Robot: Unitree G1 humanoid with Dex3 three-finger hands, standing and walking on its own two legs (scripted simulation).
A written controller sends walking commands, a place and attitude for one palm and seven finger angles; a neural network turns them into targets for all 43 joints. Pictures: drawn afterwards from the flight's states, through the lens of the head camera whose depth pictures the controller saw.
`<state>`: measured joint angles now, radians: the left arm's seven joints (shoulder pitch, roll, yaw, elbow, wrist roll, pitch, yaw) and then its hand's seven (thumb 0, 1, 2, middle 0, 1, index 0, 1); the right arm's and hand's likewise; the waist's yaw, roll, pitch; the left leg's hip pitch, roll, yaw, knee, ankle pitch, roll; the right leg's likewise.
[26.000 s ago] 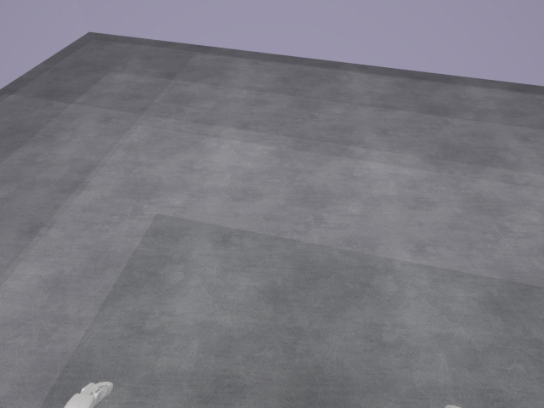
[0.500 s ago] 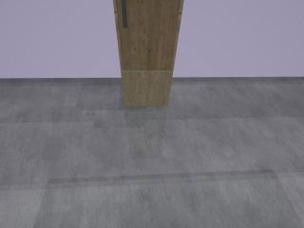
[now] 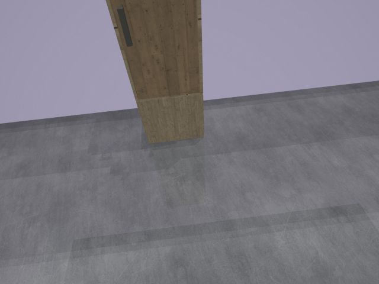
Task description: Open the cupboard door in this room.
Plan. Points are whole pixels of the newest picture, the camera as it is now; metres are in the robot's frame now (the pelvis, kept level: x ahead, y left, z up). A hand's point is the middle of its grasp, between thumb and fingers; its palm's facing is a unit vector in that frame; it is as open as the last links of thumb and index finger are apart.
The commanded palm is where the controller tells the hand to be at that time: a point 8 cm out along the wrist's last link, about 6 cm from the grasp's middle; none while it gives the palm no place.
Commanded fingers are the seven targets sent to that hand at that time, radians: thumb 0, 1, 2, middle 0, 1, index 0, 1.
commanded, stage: walk to a spot facing it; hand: left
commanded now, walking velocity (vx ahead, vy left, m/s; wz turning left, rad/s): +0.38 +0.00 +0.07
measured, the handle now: (125, 25) +1.09 +0.37 +0.08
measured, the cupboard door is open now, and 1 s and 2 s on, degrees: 0 0 0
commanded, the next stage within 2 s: take the last steps up to it in 0.34 s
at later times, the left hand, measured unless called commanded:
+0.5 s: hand out of the picture +0.09 +0.14 -0.16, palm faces +0.21 -0.97 -0.13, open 7.4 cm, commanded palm none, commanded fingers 0.00 0.90 0.90 -0.20 -0.30 -0.20 -0.30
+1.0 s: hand (147, 156) +0.55 +0.21 -0.16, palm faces +0.10 -0.98 -0.14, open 7.4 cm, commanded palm none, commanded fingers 0.00 0.90 0.90 -0.20 -0.30 -0.20 -0.30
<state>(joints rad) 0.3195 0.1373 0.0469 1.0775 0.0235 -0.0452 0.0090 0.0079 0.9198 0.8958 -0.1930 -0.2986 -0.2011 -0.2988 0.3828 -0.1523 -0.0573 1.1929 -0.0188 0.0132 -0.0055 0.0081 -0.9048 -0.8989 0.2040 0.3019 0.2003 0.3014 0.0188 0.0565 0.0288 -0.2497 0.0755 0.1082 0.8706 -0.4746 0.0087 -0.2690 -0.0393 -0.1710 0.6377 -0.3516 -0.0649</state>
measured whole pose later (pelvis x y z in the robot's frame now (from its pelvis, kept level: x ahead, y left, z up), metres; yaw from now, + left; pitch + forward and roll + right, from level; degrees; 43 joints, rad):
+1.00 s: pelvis +0.45 +0.03 +0.00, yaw +9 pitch +0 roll +0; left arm 0.07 0.16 0.02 0.99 0.02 -0.01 -0.01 0.00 0.91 0.90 -0.19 -0.30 -0.20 -0.30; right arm 0.44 -0.11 -0.03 1.14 -0.01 -0.07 -0.04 0.00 -0.91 -0.90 0.20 0.30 0.20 0.30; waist -0.05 -0.01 0.08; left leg 0.08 -0.07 0.07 0.35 -0.42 0.08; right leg -0.47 -0.04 -0.13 0.67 -0.23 -0.01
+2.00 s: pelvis +0.55 +0.01 +0.01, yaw +7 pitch -1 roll +2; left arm 0.27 0.17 0.02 1.02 0.03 0.02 0.02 0.00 0.91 0.90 -0.19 -0.30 -0.20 -0.30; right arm 0.22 -0.22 -0.08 1.06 -0.02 0.07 0.00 0.01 -0.91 -0.90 0.20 0.30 0.20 0.30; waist 0.02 0.03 0.01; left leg -0.43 0.03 0.01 0.79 -0.35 -0.04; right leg -0.20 -0.06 -0.02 0.51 -0.30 0.01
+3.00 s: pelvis +0.54 +0.07 +0.01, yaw +8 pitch -1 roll +0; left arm 0.26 0.16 -0.01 1.06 0.01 0.02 0.04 0.00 0.91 0.90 -0.20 -0.30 -0.20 -0.30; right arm 0.30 -0.16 0.02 1.09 -0.01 -0.01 -0.03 0.01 -0.91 -0.90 0.20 0.30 0.20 0.30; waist 0.00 0.01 0.04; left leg -0.14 -0.04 0.10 0.46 -0.32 0.06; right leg -0.19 -0.08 -0.02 0.51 -0.30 0.05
